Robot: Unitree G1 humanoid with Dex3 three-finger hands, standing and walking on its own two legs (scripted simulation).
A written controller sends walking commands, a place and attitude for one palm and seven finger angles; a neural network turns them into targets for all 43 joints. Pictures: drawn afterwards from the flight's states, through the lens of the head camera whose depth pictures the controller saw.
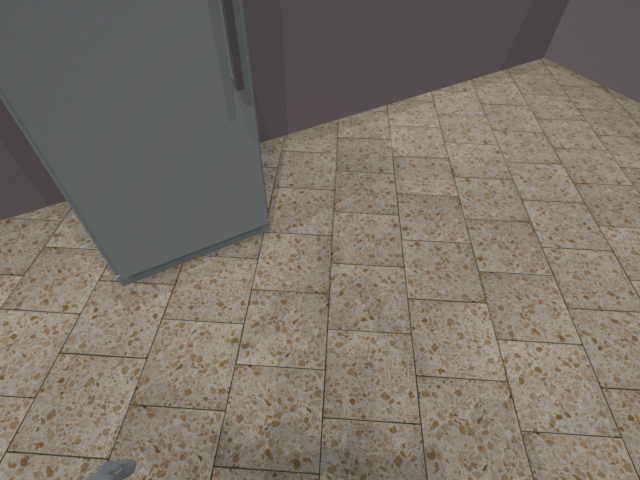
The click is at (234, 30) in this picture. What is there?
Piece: fridge door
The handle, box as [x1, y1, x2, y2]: [221, 0, 244, 90]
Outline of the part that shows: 221,0 233,73 231,79 234,83 235,88 239,90 244,88 231,0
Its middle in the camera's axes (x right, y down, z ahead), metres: -0.24 -0.58 +0.92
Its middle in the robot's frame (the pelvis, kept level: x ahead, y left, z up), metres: +1.09 +0.31 +0.17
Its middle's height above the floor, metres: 0.94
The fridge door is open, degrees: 0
